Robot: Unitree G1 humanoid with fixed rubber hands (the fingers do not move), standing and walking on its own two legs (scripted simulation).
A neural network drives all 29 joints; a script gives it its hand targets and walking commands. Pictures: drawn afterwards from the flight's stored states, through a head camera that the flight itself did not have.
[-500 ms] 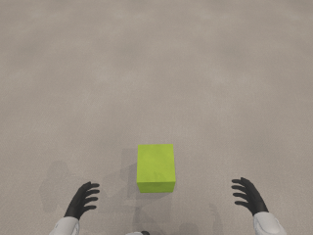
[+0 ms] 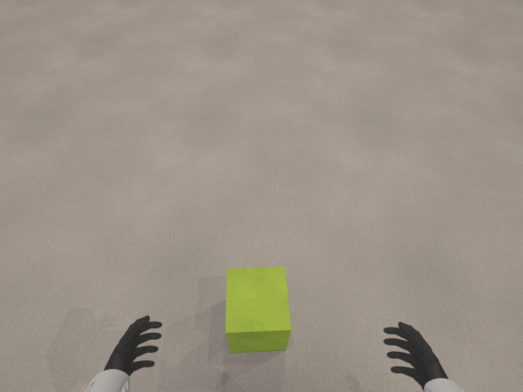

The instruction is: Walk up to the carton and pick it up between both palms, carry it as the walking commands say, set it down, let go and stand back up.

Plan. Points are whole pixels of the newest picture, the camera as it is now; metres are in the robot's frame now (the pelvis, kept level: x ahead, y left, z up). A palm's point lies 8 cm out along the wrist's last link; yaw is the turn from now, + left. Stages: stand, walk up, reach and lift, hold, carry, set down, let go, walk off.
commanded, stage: stand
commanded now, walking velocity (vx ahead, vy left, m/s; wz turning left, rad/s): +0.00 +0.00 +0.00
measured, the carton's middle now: (257, 310) +0.46 +0.04 -0.65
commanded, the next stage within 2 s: none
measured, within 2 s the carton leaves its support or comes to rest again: neither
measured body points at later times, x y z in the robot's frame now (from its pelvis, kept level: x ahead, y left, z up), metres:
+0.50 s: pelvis +0.05 -0.01 -0.01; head +0.05 +0.00 +0.44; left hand +0.11 +0.27 -0.13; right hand +0.15 -0.27 -0.13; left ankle +0.01 +0.10 -0.74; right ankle -0.05 -0.12 -0.74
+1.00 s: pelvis +0.03 -0.01 -0.01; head +0.02 +0.01 +0.44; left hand -0.02 +0.25 -0.16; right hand +0.06 -0.25 -0.15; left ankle +0.01 +0.10 -0.74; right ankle -0.05 -0.12 -0.74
